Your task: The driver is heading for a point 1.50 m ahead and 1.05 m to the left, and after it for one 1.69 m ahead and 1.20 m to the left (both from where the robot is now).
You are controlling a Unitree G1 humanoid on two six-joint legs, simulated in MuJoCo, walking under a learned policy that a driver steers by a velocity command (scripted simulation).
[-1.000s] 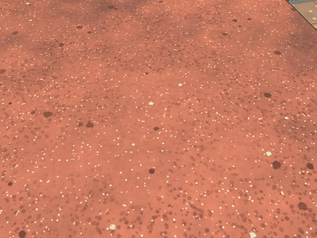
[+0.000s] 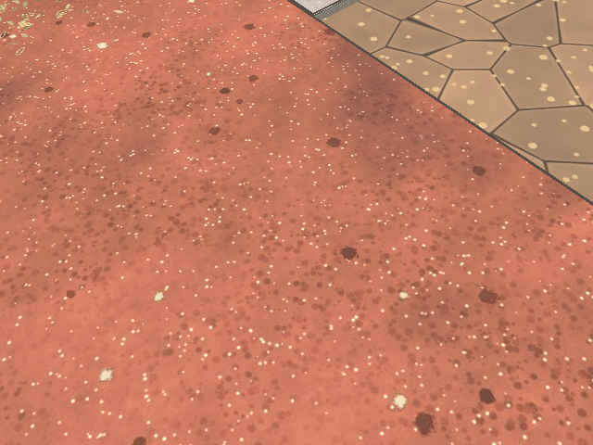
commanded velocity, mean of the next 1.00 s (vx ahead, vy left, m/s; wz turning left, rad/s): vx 0.05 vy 0.00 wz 0.49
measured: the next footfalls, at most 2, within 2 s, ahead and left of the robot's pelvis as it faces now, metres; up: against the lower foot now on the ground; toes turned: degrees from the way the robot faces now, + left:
left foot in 0.26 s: +0.19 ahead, +0.14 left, +0.00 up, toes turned +10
right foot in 0.68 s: +0.24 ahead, -0.09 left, +0.00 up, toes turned +28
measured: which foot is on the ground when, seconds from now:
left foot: up 0.00-0.24, down 0.26-0.68, up 0.70-1.00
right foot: down 0.00-0.28, up 0.30-0.66, down 0.68-1.00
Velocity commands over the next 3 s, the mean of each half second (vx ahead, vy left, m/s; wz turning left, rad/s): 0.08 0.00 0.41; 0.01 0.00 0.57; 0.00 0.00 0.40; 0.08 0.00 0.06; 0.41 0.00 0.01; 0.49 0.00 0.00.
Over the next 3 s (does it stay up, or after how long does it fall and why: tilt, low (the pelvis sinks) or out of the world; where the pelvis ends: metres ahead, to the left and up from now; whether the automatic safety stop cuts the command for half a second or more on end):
stays up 0.53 0.41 -0.02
